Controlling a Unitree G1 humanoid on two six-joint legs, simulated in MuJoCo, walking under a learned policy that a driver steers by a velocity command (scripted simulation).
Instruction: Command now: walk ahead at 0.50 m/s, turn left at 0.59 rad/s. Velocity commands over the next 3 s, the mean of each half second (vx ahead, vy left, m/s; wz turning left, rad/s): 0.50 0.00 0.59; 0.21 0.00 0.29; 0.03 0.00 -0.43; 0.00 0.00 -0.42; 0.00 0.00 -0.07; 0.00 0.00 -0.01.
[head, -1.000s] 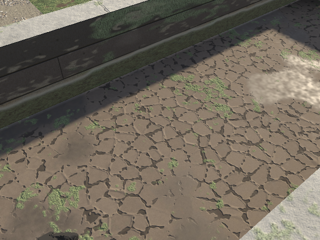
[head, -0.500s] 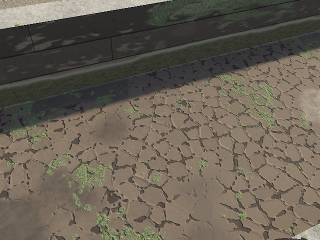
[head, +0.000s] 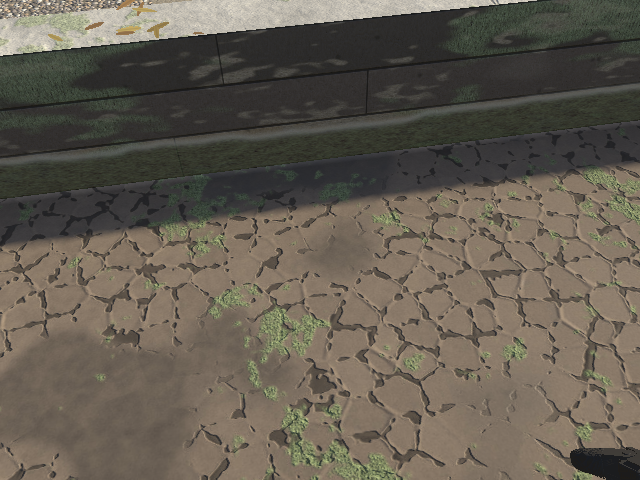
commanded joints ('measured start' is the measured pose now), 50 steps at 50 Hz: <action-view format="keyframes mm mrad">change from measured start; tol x16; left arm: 1 -92 134 36 -79 5 -33 -4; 11 -259 134 36 -185 13 41 -15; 24 -11 139 40 -100 11 37 -2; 50 -6 74 21 -33 -33 31 -35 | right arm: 1 -18 -33 -6 -69 -8 -5 -5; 50 -82 19 58 15 -20 -29 -31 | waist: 1 -45 -183 -105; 8 -42 -110 -148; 10 -103 306 -77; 21 19 59 -113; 24 78 -313 -118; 34 -49 -116 -113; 38 3 196 -26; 50 -34 -39 -118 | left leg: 1 -1 40 18 55 33 -23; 8 332 29 146 -471 96 71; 11 336 281 -481 -641 118 235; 17 159 176 -291 -582 481 188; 25 -221 -13 -82 -230 -84 32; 31 114 46 60 -219 47 -7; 35 306 67 35 -533 169 18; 38 88 168 -235 -703 -53 86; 50 294 130 -14 -585 399 59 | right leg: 1 55 -215 195 -264 227 -119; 7 59 -173 62 -178 -32 -60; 11 -420 63 38 259 -308 89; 13 -380 53 89 368 -219 117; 23 490 -100 185 -86 -60 -7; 25 311 -280 463 -289 -111 -78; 31 97 -173 165 -255 191 -103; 36 11 -56 39 -178 -242 -12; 50 207 -48 114 -180 219 -34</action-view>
